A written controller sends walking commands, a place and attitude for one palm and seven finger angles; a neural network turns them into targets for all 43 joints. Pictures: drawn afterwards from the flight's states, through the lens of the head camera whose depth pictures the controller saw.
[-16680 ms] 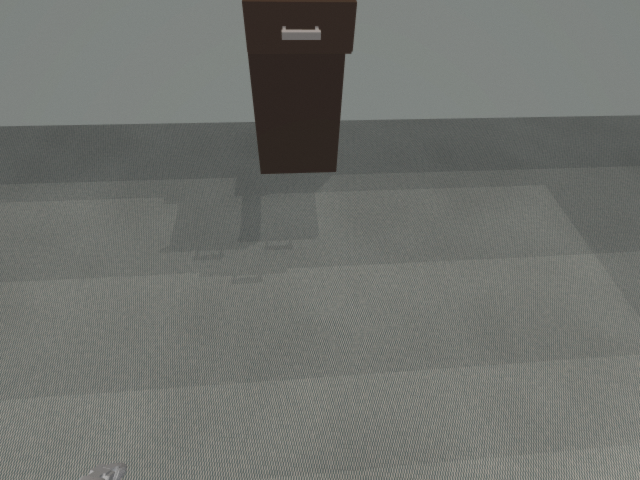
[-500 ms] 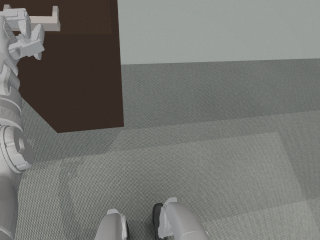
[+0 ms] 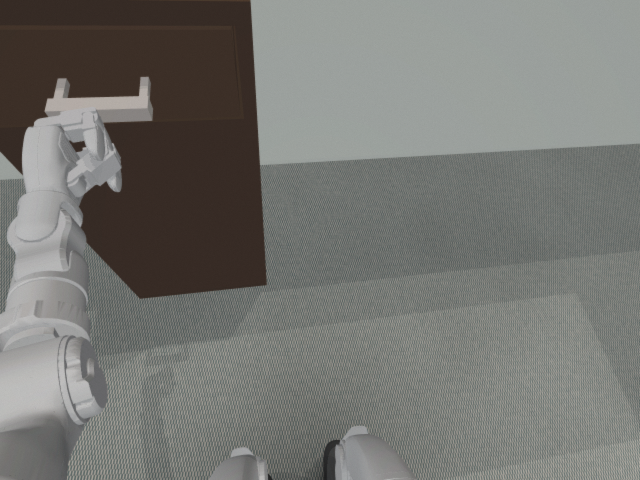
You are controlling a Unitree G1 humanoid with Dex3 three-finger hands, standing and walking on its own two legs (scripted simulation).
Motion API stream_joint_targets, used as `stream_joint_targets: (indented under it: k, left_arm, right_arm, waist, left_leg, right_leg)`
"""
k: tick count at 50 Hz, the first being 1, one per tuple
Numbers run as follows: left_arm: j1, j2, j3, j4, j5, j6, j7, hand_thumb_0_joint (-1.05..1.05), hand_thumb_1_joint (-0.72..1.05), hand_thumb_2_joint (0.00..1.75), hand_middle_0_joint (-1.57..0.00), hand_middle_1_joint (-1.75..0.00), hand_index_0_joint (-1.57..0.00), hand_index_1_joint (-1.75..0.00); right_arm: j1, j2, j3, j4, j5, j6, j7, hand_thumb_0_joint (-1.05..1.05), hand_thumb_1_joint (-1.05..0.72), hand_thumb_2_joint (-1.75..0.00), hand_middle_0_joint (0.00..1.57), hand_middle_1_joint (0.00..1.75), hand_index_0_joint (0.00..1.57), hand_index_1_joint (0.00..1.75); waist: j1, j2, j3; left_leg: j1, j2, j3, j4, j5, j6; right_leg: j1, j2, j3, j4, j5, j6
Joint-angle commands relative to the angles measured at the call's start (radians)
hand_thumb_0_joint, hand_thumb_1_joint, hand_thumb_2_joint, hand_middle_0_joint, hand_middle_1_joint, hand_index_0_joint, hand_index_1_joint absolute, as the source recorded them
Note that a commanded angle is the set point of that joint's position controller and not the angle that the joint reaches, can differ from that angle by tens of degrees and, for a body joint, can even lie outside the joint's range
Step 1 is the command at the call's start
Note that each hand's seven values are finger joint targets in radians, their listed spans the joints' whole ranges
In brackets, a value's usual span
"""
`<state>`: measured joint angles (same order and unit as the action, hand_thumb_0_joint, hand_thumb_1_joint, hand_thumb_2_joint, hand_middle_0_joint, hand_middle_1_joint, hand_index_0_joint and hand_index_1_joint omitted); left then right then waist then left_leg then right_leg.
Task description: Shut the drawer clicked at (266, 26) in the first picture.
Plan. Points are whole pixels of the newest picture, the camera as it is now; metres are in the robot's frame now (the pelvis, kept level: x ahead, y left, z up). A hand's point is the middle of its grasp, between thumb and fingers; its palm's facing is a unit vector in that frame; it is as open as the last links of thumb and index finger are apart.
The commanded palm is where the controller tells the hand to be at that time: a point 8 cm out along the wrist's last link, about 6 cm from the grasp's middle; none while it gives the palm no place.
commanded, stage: draw the hand back to the body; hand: left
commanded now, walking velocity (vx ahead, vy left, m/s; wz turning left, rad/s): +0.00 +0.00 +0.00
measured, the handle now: (103, 97) +0.58 +0.24 +0.07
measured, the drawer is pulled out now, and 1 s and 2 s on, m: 0.00 0.00 0.00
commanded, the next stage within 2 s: step back with the hand held close in 1.46 s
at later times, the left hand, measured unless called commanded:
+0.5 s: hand (71, 213) +0.38 +0.22 +0.12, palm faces +0.10 -0.99 -0.04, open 3.3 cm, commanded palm +0.34 +0.26 +0.13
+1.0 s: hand out of the picture +0.25 +0.22 +0.18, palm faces +0.38 -0.87 -0.31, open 3.3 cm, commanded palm +0.20 +0.26 +0.20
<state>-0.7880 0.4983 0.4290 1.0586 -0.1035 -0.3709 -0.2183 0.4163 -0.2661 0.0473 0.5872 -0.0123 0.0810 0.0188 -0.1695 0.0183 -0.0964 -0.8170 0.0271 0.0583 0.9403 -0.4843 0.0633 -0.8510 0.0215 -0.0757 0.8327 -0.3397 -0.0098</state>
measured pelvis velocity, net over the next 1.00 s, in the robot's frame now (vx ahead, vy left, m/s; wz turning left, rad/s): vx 0.01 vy -0.03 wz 0.05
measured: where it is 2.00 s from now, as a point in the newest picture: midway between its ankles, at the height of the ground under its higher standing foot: outside the picture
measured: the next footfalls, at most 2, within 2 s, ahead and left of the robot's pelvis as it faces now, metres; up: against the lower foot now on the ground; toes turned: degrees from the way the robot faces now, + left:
none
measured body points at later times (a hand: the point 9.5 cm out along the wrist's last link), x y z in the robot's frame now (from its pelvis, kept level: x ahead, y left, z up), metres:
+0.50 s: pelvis +0.03 -0.01 +0.03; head +0.08 -0.01 +0.48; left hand +0.37 +0.27 +0.12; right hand +0.15 -0.25 -0.08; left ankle -0.03 +0.07 -0.69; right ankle +0.03 -0.12 -0.69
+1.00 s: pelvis +0.01 -0.03 +0.06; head +0.01 -0.05 +0.51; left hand +0.22 +0.26 +0.20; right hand +0.22 -0.23 -0.03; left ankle -0.03 +0.07 -0.69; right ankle +0.03 -0.12 -0.69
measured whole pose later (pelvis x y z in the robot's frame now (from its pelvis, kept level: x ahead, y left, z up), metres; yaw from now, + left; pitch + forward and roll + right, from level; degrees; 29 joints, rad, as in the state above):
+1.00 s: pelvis +0.01 -0.03 +0.06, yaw +3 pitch -3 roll -1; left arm 0.21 0.31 0.20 -0.13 -0.07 -0.07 0.09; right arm 0.17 -0.24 0.05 0.61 0.02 -0.06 -0.06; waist 0.04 0.07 0.02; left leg -0.07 -0.01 0.03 0.40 -0.28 0.03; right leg -0.13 0.01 -0.09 0.39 -0.21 -0.03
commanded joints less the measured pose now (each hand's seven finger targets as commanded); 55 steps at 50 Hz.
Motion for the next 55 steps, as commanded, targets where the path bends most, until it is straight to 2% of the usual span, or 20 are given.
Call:
stream_joint_targets:
  k: [1,2,4,5,7,8,10,12,13,15,17,19,21,29,30,32,35,38,41,55]
  left_arm:
    - [-0.438,0.174,-0.034,-0.27,-0.03,-0.078,0.011,0.0,0.9,0.9,-1.4,-1.6,-1.4,-1.6]
    - [-0.421,0.199,-0.009,-0.271,-0.032,-0.078,0.015,0.0,0.9,0.9,-1.4,-1.6,-1.4,-1.6]
    - [-0.392,0.157,-0.036,-0.25,-0.032,-0.073,0.014,0.0,0.9,0.9,-1.4,-1.6,-1.4,-1.6]
    - [-0.336,0.151,-0.033,-0.276,-0.037,-0.069,0.011,0.0,0.9,0.9,-1.4,-1.6,-1.4,-1.6]
    - [-0.238,0.163,-0.024,-0.429,-0.047,-0.073,0.011,0.0,0.9,0.9,-1.4,-1.6,-1.4,-1.6]
    - [-0.162,0.117,-0.054,-0.505,-0.06,-0.065,0.008,0.0,0.9,0.9,-1.4,-1.6,-1.4,-1.6]
    - [-0.017,0.082,-0.06,-0.543,-0.089,-0.027,0.012,0.0,0.9,0.9,-1.4,-1.6,-1.4,-1.6]
    - [0.062,0.081,-0.053,-0.588,-0.105,0.013,0.022,0.0,0.9,0.9,-1.4,-1.6,-1.4,-1.6]
    - [0.057,0.061,-0.072,-0.642,-0.109,0.027,0.027,0.0,0.9,0.9,-1.4,-1.6,-1.4,-1.6]
    - [0.1,0.079,-0.048,-0.718,-0.117,0.048,0.045,0.0,0.9,0.9,-1.4,-1.6,-1.4,-1.6]
    - [0.162,0.099,-0.026,-0.796,-0.118,0.058,0.052,0.0,0.9,0.9,-1.4,-1.6,-1.4,-1.6]
    - [0.208,0.053,-0.062,-0.854,-0.125,0.063,0.043,0.0,0.9,0.9,-1.4,-1.6,-1.4,-1.6]
    - [0.235,0.017,-0.096,-0.891,-0.14,0.076,0.024,0.0,0.9,0.9,-1.4,-1.6,-1.4,-1.6]
    - [0.388,0.001,-0.097,-0.996,-0.183,0.183,-0.027,0.0,0.9,0.9,-1.4,-1.6,-1.4,-1.6]
    - [0.372,0.106,-0.129,-1.113,-0.045,0.18,0.097,0.0,0.9,0.9,-1.4,-1.6,-1.4,-1.6]
    - [0.508,0.016,-0.158,-1.118,-0.026,0.213,0.2,0.0,0.9,0.9,-1.4,-1.6,-1.4,-1.6]
    - [0.56,-0.004,-0.174,-1.194,0.001,0.232,0.267,0.0,0.9,0.9,-1.4,-1.6,-1.4,-1.6]
    - [0.609,-0.001,-0.167,-1.248,0.018,0.238,0.299,0.0,0.9,0.9,-1.4,-1.6,-1.4,-1.6]
    - [0.656,0.004,-0.158,-1.297,0.024,0.24,0.314,0.0,0.9,0.9,-1.4,-1.6,-1.4,-1.6]
    - [1.048,-0.002,-0.084,-1.588,0.034,0.218,0.325,0.0,0.9,0.9,-1.4,-1.6,-1.4,-1.6]
  right_arm:
    - [0.142,-0.176,-0.082,-0.027,-0.002,-0.011,-0.017,0.0,-0.9,-0.9,0.2,0.3,0.2,0.3]
    - [0.148,-0.18,-0.086,-0.02,-0.003,-0.01,-0.018,0.0,-0.9,-0.9,0.2,0.3,0.2,0.3]
    - [0.139,-0.171,-0.085,-0.018,-0.001,-0.009,-0.017,0.0,-0.9,-0.9,0.2,0.3,0.2,0.3]
    - [0.134,-0.17,-0.088,-0.03,0.002,-0.009,-0.014,0.0,-0.9,-0.9,0.2,0.3,0.2,0.3]
    - [0.115,-0.162,-0.093,-0.059,0.009,-0.013,-0.01,0.0,-0.9,-0.9,0.2,0.3,0.2,0.3]
    - [0.101,-0.15,-0.096,-0.075,0.012,-0.02,-0.004,0.0,-0.9,-0.9,0.2,0.3,0.2,0.3]
    - [0.076,-0.143,-0.096,-0.09,0.026,-0.031,0.0,0.0,-0.9,-0.9,0.2,0.3,0.2,0.3]
    - [0.046,-0.144,-0.092,-0.105,0.039,-0.039,-0.007,0.0,-0.9,-0.9,0.2,0.3,0.2,0.3]
    - [0.022,-0.14,-0.09,-0.11,0.042,-0.046,-0.009,0.0,-0.9,-0.9,0.2,0.3,0.2,0.3]
    - [-0.003,-0.138,-0.089,-0.119,0.045,-0.06,-0.019,0.0,-0.9,-0.9,0.2,0.3,0.2,0.3]
    - [-0.019,-0.131,-0.085,-0.126,0.045,-0.075,-0.029,0.0,-0.9,-0.9,0.2,0.3,0.2,0.3]
    - [-0.047,-0.121,-0.078,-0.127,0.046,-0.097,-0.034,0.0,-0.9,-0.9,0.2,0.3,0.2,0.3]
    - [-0.071,-0.122,-0.077,-0.123,0.052,-0.116,-0.043,0.0,-0.9,-0.9,0.2,0.3,0.2,0.3]
    - [-0.189,-0.121,-0.055,-0.152,0.068,-0.175,-0.067,0.0,-0.9,-0.9,0.2,0.3,0.2,0.3]
    - [-0.248,-0.118,-0.063,-0.157,0.057,-0.171,-0.073,0.0,-0.9,-0.9,0.2,0.3,0.2,0.3]
    - [-0.269,-0.104,-0.054,-0.153,0.053,-0.172,-0.083,0.0,-0.9,-0.9,0.2,0.3,0.2,0.3]
    - [-0.292,-0.096,-0.047,-0.144,0.054,-0.17,-0.09,0.0,-0.9,-0.9,0.2,0.3,0.2,0.3]
    - [-0.314,-0.09,-0.041,-0.133,0.046,-0.171,-0.096,0.0,-0.9,-0.9,0.2,0.3,0.2,0.3]
    - [-0.332,-0.09,-0.038,-0.127,0.04,-0.176,-0.098,0.0,-0.9,-0.9,0.2,0.3,0.2,0.3]
    - [-0.353,-0.066,-0.049,-0.134,0.017,-0.214,-0.077,0.0,-0.9,-0.9,0.2,0.3,0.2,0.3]
  waist:
    - [-0.001,0.183,-0.447]
    - [0.007,0.155,-0.467]
    - [0.008,0.136,-0.446]
    - [0.029,0.137,-0.468]
    - [0.073,0.218,-0.568]
    - [0.084,0.229,-0.592]
    - [0.095,0.118,-0.52]
    - [0.101,0.069,-0.447]
    - [0.102,0.089,-0.42]
    - [0.109,0.054,-0.395]
    - [0.122,0.097,-0.406]
    - [0.122,0.102,-0.369]
    - [0.107,0.082,-0.331]
    - [0.142,0.042,-0.23]
    - [0.183,0.056,-0.203]
    - [0.178,0.003,-0.147]
    - [0.177,0.02,-0.115]
    - [0.183,0.046,-0.074]
    - [0.191,0.026,-0.036]
    - [0.219,0.053,0.011]
  left_leg:
    - [0.407,0.027,-0.129,-0.103,0.653,-0.071]
    - [0.409,0.028,-0.132,-0.099,0.677,-0.074]
    - [0.398,0.027,-0.132,-0.102,0.701,-0.079]
    - [0.408,0.025,-0.127,-0.108,0.718,-0.078]
    - [0.516,0.031,-0.136,-0.117,0.88,-0.097]
    - [0.566,0.039,-0.14,-0.122,0.953,-0.105]
    - [0.511,0.04,-0.126,-0.151,0.916,-0.092]
    - [0.446,0.032,-0.105,-0.188,0.83,-0.073]
    - [0.442,0.027,-0.098,-0.208,0.781,-0.072]
    - [0.433,0.021,-0.087,-0.232,0.734,-0.064]
    - [0.462,0.016,-0.079,-0.245,0.767,-0.065]
    - [0.489,0.017,-0.083,-0.263,0.769,-0.071]
    - [0.507,0.017,-0.083,-0.274,0.743,-0.066]
    - [0.503,-0.007,-0.084,-0.356,0.509,-0.057]
    - [0.531,-0.016,-0.077,-0.398,0.479,-0.041]
    - [0.538,-0.009,-0.075,-0.448,0.415,-0.039]
    - [0.595,-0.007,-0.072,-0.499,0.42,-0.041]
    - [0.637,-0.011,-0.065,-0.54,0.41,-0.038]
    - [0.658,-0.014,-0.067,-0.576,0.391,-0.036]
    - [0.717,-0.014,-0.065,-0.602,0.47,-0.039]
  right_leg:
    - [0.172,0.022,0.032,-0.041,0.308,-0.017]
    - [0.186,0.022,0.032,-0.038,0.324,-0.015]
    - [0.197,0.02,0.03,-0.037,0.339,-0.014]
    - [0.227,0.02,0.032,-0.041,0.355,-0.015]
    - [0.282,0.016,0.033,-0.041,0.421,-0.02]
    - [0.303,0.016,0.029,-0.05,0.453,-0.019]
    - [0.37,0.013,0.027,-0.082,0.479,-0.014]
    - [0.429,0.008,0.031,-0.1,0.495,-0.011]
    - [0.443,0.006,0.03,-0.112,0.476,-0.01]
    - [0.495,0.003,0.033,-0.132,0.487,-0.011]
    - [0.538,-0.001,0.042,-0.139,0.526,-0.012]
    - [0.544,-0.004,0.037,-0.155,0.518,-0.013]
    - [0.542,-0.004,0.035,-0.175,0.505,-0.012]
    - [0.604,-0.019,0.024,-0.238,0.401,-0.019]
    - [0.642,-0.047,0.064,-0.295,0.336,-0.031]
    - [0.677,-0.043,0.059,-0.333,0.301,-0.028]
    - [0.723,-0.045,0.056,-0.374,0.306,-0.026]
    - [0.752,-0.042,0.059,-0.417,0.295,-0.025]
    - [0.774,-0.038,0.059,-0.458,0.267,-0.024]
    - [0.84,-0.037,0.06,-0.497,0.329,-0.02]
